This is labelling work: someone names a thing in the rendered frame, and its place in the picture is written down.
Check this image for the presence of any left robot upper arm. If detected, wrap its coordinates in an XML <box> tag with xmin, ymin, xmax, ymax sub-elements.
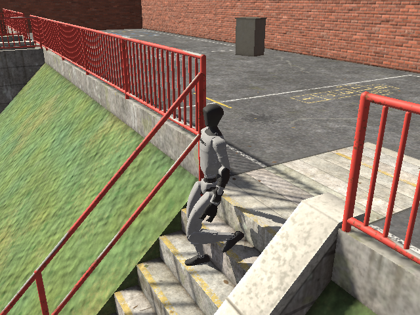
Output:
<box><xmin>212</xmin><ymin>136</ymin><xmax>231</xmax><ymax>176</ymax></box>

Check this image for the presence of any left robot hand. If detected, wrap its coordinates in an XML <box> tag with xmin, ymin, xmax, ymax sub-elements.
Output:
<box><xmin>199</xmin><ymin>203</ymin><xmax>218</xmax><ymax>222</ymax></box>

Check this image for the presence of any robot right shin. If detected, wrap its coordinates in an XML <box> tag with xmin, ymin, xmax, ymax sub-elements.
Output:
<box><xmin>193</xmin><ymin>230</ymin><xmax>204</xmax><ymax>258</ymax></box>

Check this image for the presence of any robot left thigh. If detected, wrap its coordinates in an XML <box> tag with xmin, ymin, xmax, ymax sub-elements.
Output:
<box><xmin>186</xmin><ymin>188</ymin><xmax>221</xmax><ymax>242</ymax></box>

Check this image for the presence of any left robot forearm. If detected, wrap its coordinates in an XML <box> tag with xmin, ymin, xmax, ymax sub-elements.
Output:
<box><xmin>210</xmin><ymin>168</ymin><xmax>230</xmax><ymax>205</ymax></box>

